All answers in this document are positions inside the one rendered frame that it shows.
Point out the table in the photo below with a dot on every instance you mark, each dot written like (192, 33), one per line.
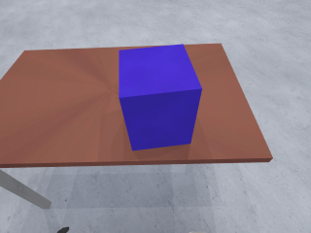
(61, 108)

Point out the carton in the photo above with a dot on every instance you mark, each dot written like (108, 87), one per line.
(159, 93)

